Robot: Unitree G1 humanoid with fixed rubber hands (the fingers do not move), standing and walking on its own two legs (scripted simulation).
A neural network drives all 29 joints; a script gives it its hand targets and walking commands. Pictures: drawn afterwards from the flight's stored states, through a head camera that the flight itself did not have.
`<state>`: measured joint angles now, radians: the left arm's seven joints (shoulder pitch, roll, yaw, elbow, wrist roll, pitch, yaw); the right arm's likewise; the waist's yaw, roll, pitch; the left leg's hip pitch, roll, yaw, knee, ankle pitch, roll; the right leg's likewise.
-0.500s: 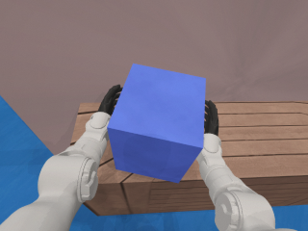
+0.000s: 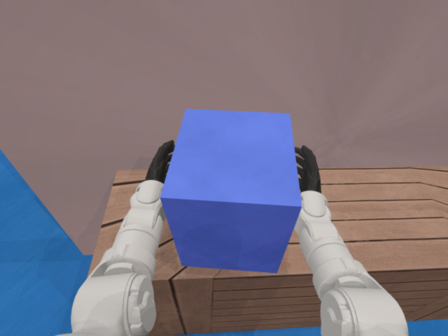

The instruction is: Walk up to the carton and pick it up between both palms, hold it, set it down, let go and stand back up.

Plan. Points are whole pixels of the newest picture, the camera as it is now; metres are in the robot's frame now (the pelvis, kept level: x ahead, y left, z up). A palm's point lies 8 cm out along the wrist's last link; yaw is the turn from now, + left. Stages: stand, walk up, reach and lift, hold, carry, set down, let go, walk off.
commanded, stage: reach and lift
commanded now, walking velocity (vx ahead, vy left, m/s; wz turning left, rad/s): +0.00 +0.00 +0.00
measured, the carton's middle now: (232, 193) +0.38 -0.02 +0.04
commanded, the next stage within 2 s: hold in 1.70 s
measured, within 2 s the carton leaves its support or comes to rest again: neither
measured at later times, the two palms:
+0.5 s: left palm (141, 168) +0.37 +0.15 +0.12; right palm (307, 170) +0.37 -0.15 +0.12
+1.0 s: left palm (141, 164) +0.36 +0.14 +0.15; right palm (314, 161) +0.37 -0.15 +0.14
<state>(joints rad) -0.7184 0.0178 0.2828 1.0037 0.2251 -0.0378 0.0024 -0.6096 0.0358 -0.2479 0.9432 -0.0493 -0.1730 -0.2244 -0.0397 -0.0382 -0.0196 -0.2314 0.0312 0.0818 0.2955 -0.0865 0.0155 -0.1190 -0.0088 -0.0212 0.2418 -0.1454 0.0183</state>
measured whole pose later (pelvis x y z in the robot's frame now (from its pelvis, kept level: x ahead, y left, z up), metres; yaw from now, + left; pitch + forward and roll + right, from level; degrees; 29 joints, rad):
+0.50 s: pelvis +0.00 -0.01 +0.00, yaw +2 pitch -6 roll -1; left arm -0.57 -0.06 0.30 0.34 0.30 0.39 -0.07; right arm -0.57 0.02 -0.11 0.64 0.06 0.04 -0.22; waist -0.06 -0.07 0.08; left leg -0.09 0.02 0.04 0.30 -0.10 0.00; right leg 0.03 -0.01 -0.06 0.25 -0.18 0.01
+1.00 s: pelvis +0.00 -0.02 +0.00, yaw +2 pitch -8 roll +0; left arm -0.55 -0.10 0.30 0.16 0.35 0.55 -0.06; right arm -0.61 -0.01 -0.07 0.59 0.08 0.14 -0.20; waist -0.07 -0.06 0.09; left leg -0.05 0.03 0.04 0.29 -0.09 0.00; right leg 0.06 -0.01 -0.06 0.27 -0.19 0.00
